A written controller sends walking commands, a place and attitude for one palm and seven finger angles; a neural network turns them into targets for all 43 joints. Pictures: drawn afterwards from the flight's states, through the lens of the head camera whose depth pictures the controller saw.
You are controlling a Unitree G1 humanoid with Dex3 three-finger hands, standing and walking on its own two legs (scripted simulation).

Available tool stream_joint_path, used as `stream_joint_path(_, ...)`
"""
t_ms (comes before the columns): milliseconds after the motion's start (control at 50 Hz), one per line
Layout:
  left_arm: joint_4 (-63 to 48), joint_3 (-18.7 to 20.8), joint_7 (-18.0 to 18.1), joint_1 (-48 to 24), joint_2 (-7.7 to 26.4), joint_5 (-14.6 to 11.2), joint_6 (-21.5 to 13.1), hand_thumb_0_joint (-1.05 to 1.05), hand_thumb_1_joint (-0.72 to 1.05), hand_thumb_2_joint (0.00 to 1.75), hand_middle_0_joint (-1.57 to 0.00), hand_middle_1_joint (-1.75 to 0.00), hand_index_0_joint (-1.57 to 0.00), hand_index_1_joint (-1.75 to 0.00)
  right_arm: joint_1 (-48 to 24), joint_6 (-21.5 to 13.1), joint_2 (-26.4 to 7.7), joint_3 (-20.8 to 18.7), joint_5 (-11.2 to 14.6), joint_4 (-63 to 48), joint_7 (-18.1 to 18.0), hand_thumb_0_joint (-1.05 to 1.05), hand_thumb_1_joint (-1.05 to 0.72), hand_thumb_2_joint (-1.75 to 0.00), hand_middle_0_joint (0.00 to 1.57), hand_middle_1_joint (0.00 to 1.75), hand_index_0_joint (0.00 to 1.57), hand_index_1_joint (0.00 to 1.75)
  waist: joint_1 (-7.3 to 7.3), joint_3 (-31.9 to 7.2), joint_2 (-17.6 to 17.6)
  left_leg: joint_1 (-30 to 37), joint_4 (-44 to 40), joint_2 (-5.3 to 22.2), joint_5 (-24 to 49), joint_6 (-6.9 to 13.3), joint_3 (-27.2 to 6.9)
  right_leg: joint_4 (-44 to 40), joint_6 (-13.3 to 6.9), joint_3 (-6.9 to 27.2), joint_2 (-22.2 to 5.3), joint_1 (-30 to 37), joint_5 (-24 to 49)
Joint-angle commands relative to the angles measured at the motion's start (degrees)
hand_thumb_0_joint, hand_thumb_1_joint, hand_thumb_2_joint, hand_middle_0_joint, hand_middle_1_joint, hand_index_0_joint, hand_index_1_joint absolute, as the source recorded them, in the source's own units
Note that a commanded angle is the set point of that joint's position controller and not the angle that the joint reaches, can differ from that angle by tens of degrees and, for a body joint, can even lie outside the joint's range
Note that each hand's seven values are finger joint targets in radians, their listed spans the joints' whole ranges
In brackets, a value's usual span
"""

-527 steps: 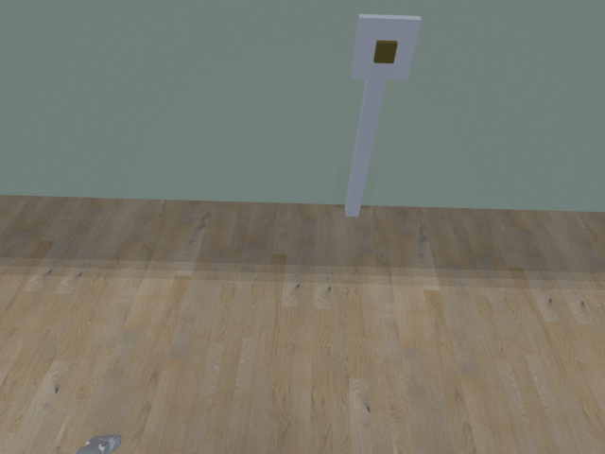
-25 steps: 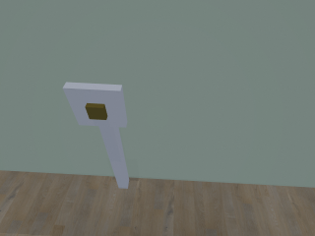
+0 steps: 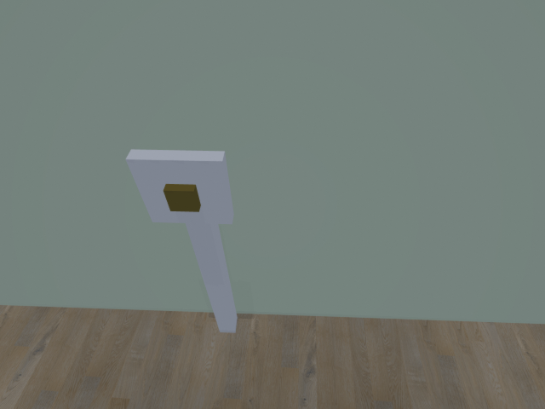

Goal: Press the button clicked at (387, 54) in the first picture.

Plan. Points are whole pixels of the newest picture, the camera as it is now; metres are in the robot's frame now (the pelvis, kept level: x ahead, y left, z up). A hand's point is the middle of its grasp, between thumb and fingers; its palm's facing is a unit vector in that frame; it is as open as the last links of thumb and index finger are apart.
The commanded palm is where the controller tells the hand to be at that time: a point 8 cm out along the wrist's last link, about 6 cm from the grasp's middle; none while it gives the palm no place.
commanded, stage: look again from close up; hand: left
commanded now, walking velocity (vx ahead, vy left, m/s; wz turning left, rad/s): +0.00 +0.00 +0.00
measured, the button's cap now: (183, 196) +0.50 +0.22 +0.00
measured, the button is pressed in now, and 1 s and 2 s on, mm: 0 0 0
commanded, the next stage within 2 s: raise the hand and make a fist in 0.20 s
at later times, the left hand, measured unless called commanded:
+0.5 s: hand (159, 359) +0.20 +0.19 -0.04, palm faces +0.24 -0.97 -0.11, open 6.8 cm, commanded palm +0.12 +0.23 -0.06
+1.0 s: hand (172, 374) +0.18 +0.16 -0.04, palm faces -0.03 -1.00 -0.04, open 3.6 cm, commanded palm +0.14 +0.23 -0.04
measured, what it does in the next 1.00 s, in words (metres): lowers itself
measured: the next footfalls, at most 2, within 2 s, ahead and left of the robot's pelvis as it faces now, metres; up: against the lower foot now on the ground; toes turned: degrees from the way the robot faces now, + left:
none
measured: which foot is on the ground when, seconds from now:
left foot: down 0.00-1.00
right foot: down 0.00-1.00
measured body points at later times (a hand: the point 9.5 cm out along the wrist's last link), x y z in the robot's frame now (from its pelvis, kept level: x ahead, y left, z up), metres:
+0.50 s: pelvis +0.01 +0.00 -0.01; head +0.03 -0.01 +0.43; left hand +0.18 +0.24 -0.03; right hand +0.12 -0.26 -0.13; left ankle +0.00 +0.10 -0.74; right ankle +0.02 -0.11 -0.74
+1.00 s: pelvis -0.01 -0.02 -0.10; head +0.07 -0.02 +0.35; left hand +0.18 +0.22 -0.04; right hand +0.20 -0.22 -0.18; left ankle +0.00 +0.10 -0.74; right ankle +0.02 -0.11 -0.74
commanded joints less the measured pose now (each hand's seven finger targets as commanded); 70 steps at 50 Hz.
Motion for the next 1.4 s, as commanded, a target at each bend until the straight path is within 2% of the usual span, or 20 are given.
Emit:
stream_joint_path(0, -1.8, 0.6, 0.5, 3.2, 5.1, 0.0, -0.7, 0.0, 0.9, 0.9, -0.2, -0.3, -0.2, -0.3, 2.6, -1.1, -5.5, -0.9, 0.4, -1.8, -0.3, 0.0, -0.9, -0.9, 0.2, 0.3, 0.2, 0.3, 0.47, 6.7, -0.9, -8.2, -12.1, 5.9, -4.1, 1.5, -8.2, -5.0, -1.4, 6.3, -4.0, 2.2, -2.1)
stream_joint_path(260, -1.1, 0.7, 0.6, 1.7, 6.0, -0.1, -0.8, 0.0, 0.9, 0.9, -0.2, -0.3, -0.2, -0.3, 1.8, -1.4, -5.4, -0.7, 0.6, 1.2, -0.6, 0.0, -0.9, -0.9, 0.2, 0.3, 0.2, 0.3, 0.29, 3.7, -1.4, -2.0, -9.5, 5.7, 8.4, 1.3, -5.9, -4.9, -1.2, 6.2, -5.1, 4.7, 6.1)
stream_joint_path(280, 1.0, 0.8, 2.8, 5.8, 8.1, 0.4, -1.3, 0.0, 0.9, 0.9, -0.2, -0.3, -0.2, -0.3, -4.2, -1.5, -8.1, -1.5, 1.4, -2.5, -0.1, 0.0, -0.9, -0.9, 0.2, 0.3, 0.2, 0.3, 2.43, 3.9, -8.4, -4.2, 0.4, 6.9, 12.7, -0.3, -3.5, -4.5, -0.2, 7.9, -7.4, 3.5, 24.1)
stream_joint_path(300, -88.3, 6.8, 2.3, -38.8, 20.1, -11.5, -14.2, 0.0, 0.9, 0.9, -0.23, -0.33, -0.23, -0.33, -4.3, -10.3, -17.9, -2.8, 3.9, -23.0, -2.5, 0.0, -0.9, -0.9, 0.2, 0.3, 0.2, 0.3, -5.52, -25.0, 6.1, 10.1, -5.3, 0.3, 15.1, 0.2, -3.8, -0.6, -0.5, 4.6, -1.5, 7.4, 16.0)
stream_joint_path(320, -73.2, 6.1, 5.0, -12.2, 15.8, -6.6, -10.9, 0.0, 0.9, 0.9, -0.25, -0.36, -0.25, -0.36, -9.4, -15.5, -12.8, -1.4, 3.3, -20.0, -4.4, 0.0, -0.9, -0.9, 0.2, 0.3, 0.2, 0.3, 0.46, -22.8, 12.5, 10.4, -5.8, 1.7, 18.6, -0.2, -2.5, 2.1, -1.9, 3.4, 0.5, 5.2, 5.5)
stream_joint_path(340, -62.1, -0.7, 7.0, 3.4, 2.5, -8.3, -3.2, 0.0, 0.9, 0.9, -0.28, -0.39, -0.28, -0.39, -9.3, -17.1, -10.2, -2.3, 3.9, -19.4, -4.1, 0.0, -0.9, -0.9, 0.2, 0.3, 0.2, 0.3, -1.1, -11.1, 10.6, 1.6, -6.7, 2.2, 13.6, -2.4, -3.8, 2.6, -0.9, 0.2, 0.2, -0.7, -0.5)
stream_joint_path(360, -63.0, -3.6, 6.2, 1.5, -1.4, -10.0, -2.9, 0.0, 0.9, 0.9, -0.31, -0.42, -0.31, -0.42, -7.8, -17.6, -11.5, -2.1, 4.6, -18.3, -3.9, 0.0, -0.9, -0.9, 0.2, 0.3, 0.2, 0.3, -2.06, -2.8, 4.0, -2.5, -5.6, 1.5, 7.8, -1.7, -4.7, 1.6, -0.3, -0.5, 0.3, -3.8, -0.1)
stream_joint_path(380, -66.3, -1.2, 5.6, -2.8, 2.3, -10.2, -5.7, 0.0, 0.9, 0.9, -0.34, -0.45, -0.34, -0.45, -9.3, -18.6, -13.8, -3.2, 4.1, -21.7, -3.6, 0.0, -0.9, -0.9, 0.2, 0.3, 0.2, 0.3, -3.46, 2.1, 1.3, -6.3, -2.8, 0.9, 3.1, -1.0, -6.1, 1.1, 0.0, -0.6, 0.2, -7.5, -1.8)
stream_joint_path(420, -59.4, 2.2, 2.7, 5.4, 2.0, -9.7, -11.6, 0.0, 0.9, 0.9, -0.39, -0.51, -0.39, -0.51, -8.3, -19.2, -14.3, -4.9, 2.2, -24.5, -2.8, 0.0, -0.9, -0.9, 0.2, 0.3, 0.2, 0.3, -2.8, 0.2, -11.1, -12.5, 3.6, 0.0, 1.3, -0.6, -5.7, 4.2, 0.4, -2.0, 0.6, -13.4, -5.8)
stream_joint_path(440, -55.6, 3.1, -0.1, 14.4, 0.6, -10.3, -14.9, 0.0, 0.9, 0.9, -0.42, -0.54, -0.42, -0.54, -9.5, -19.3, -13.8, -5.6, 2.1, -26.8, -1.7, 0.0, -0.9, -0.9, 0.2, 0.3, 0.2, 0.3, 0.25, -1.8, -11.0, -15.0, 6.5, -0.6, 2.2, -1.1, -4.7, 6.7, -0.1, -1.8, 0.7, -14.1, -6.5)
stream_joint_path(480, -54.9, 4.0, -6.5, 23.3, -1.8, -12.4, -23.5, 0.0, 0.9, 0.9, -0.47, -0.6, -0.47, -0.6, -11.8, -19.0, -12.9, -6.6, 1.6, -30.6, 0.2, 0.0, -0.9, -0.9, 0.2, 0.3, 0.2, 0.3, 3.05, -5.4, -15.7, -22.0, 13.2, -0.9, 3.6, -1.9, -3.1, 14.0, -0.3, -1.5, 0.9, -16.6, -3.7)
stream_joint_path(560, -59.1, 12.6, -18.2, 24.7, 7.2, -13.4, -39.0, 0.0, 0.9, 0.9, -0.58, -0.72, -0.58, -0.72, -15.0, -16.7, -13.0, -8.5, 1.4, -36.2, 3.4, 0.0, -0.9, -0.9, 0.2, 0.3, 0.2, 0.3, 4.85, -12.2, -4.5, -31.5, 24.6, -2.1, 5.9, -2.3, -1.3, 25.9, -1.5, 2.5, 0.1, -19.2, 5.5)
stream_joint_path(620, -67.3, 13.9, -19.0, 20.6, 8.4, -15.2, -35.7, 0.0, 0.9, 0.9, -0.67, -0.81, -0.67, -0.81, -16.1, -13.9, -12.5, -7.9, 2.0, -41.7, 2.6, 0.0, -0.9, -0.9, 0.2, 0.3, 0.2, 0.3, 5.06, -17.3, -1.2, -33.8, 25.9, -2.3, 2.8, -1.3, -0.9, 28.3, -1.4, 3.4, 0.6, -20.7, 1.7)
stream_joint_path(680, -78.2, 14.6, -16.4, 12.9, 9.8, -16.4, -33.7, 0.0, 0.9, 0.9, -0.75, -0.9, -0.75, -0.9, -13.4, -12.3, -11.7, -7.6, 2.2, -43.3, 1.1, 0.0, -0.9, -0.9, 0.2, 0.3, 0.2, 0.3, 2.19, -19.4, 2.6, -35.2, 30.6, -1.6, 1.5, -0.4, -1.9, 26.3, -0.5, 8.5, 0.1, -21.8, -0.7)
stream_joint_path(740, -87.7, 11.2, -16.3, 6.1, 9.5, -16.0, -35.8, 0.0, 0.9, 0.9, -0.83, -0.99, -0.83, -0.99, -10.1, -12.2, -11.7, -6.6, 1.8, -42.6, -0.1, 0.0, -0.9, -0.9, 0.2, 0.3, 0.2, 0.3, -2.18, -22.5, 0.6, -33.8, 34.3, -0.1, 4.1, 0.5, -3.7, 27.8, 0.4, 8.1, 0.6, -23.6, 5.4)
stream_joint_path(820, -83.9, 8.6, -20.2, 4.7, 9.5, -16.2, -34.4, 0.0, 0.9, 0.9, -0.94, -1.11, -0.94, -1.11, -9.9, -13.5, -12.4, -5.7, 2.1, -39.8, -0.9, 0.0, -0.9, -0.9, 0.2, 0.3, 0.2, 0.3, -3.85, -20.2, 2.6, -35.4, 35.7, 0.4, 1.3, 0.7, -4.4, 26.8, 0.2, 6.9, 0.9, -27.7, -0.9)
stream_joint_path(980, -78.9, 17.8, -20.2, 13.4, 13.2, -19.4, -21.4, 0.0, 0.9, 0.9, -1.16, -1.35, -1.16, -1.35, -12.5, -12.0, -10.5, -5.2, 3.7, -41.2, -1.8, 0.0, -0.9, -0.9, 0.2, 0.3, 0.2, 0.3, 1.61, -24.4, -2.3, -36.8, 29.9, -0.3, 1.5, 0.2, -4.6, 22.9, 1.4, 7.8, -0.7, -15.6, -2.2)
stream_joint_path(1040, -77.4, 17.6, -17.4, 12.7, 12.6, -19.1, -22.8, 0.0, 0.9, 0.9, -1.24, -1.44, -1.24, -1.44, -13.0, -11.9, -10.1, -4.8, 3.3, -40.7, -2.1, 0.0, -0.9, -0.9, 0.2, 0.3, 0.2, 0.3, 1.44, -19.5, -5.1, -37.8, 28.6, -0.1, -0.4, 0.1, -5.1, 21.9, 1.3, 7.3, -0.4, -17.7, -6.1)
stream_joint_path(1180, -77.4, 14.3, -16.8, 10.4, 12.0, -17.6, -28.9, 0.0, 0.9, 0.9, -1.3, -1.5, -1.3, -1.5, -9.9, -13.6, -12.1, -5.1, 3.3, -40.3, -2.0, 0.0, -0.9, -0.9, 0.2, 0.3, 0.2, 0.3, -0.11, -17.4, -1.6, -35.0, 26.3, -0.4, -4.5, 0.3, -4.6, 20.8, 0.3, 5.5, 0.1, -23.3, -15.3)
stream_joint_path(1380, -79.2, 14.4, -15.0, 8.5, 13.0, -16.9, -27.5, 0.0, 0.9, 0.9, -1.3, -1.5, -1.3, -1.5, -8.6, -13.2, -13.1, -4.7, 3.2, -41.1, -2.0, 0.0, -0.9, -0.9, 0.2, 0.3, 0.2, 0.3, -0.1, -17.1, 2.0, -28.8, 22.4, -0.2, -1.1, 0.1, -5.2, 21.9, -0.3, 1.3, 1.4, -22.6, -7.8)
